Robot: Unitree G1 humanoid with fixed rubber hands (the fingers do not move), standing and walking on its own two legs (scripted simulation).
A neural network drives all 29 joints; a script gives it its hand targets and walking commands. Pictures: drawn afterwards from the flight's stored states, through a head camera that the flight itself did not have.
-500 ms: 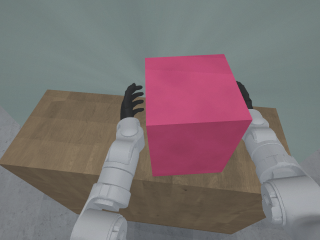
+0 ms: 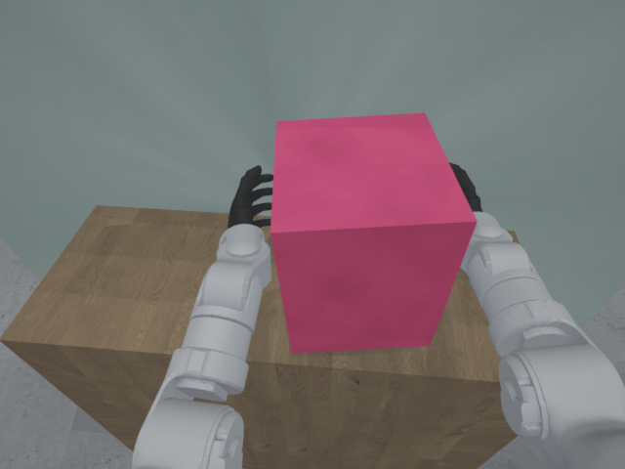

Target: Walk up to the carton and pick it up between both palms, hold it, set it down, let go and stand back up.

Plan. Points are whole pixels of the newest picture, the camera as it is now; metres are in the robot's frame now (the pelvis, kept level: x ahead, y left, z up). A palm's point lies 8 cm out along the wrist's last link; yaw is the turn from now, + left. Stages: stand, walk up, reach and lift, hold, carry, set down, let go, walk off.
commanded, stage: reach and lift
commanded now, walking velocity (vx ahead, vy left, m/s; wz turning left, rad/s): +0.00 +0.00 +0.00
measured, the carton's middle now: (356, 237) +0.40 -0.01 +0.09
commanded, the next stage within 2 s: hold in 1.72 s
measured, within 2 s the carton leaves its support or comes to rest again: neither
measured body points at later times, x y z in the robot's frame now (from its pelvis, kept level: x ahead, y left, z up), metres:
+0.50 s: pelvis +0.01 +0.00 +0.00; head -0.01 +0.02 +0.45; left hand +0.41 +0.14 +0.16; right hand +0.43 -0.15 +0.16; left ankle +0.02 +0.14 -0.73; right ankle +0.03 -0.09 -0.73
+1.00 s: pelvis +0.00 +0.00 +0.00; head -0.03 +0.02 +0.45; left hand +0.40 +0.16 +0.19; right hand +0.42 -0.14 +0.18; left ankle +0.02 +0.14 -0.73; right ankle +0.03 -0.09 -0.74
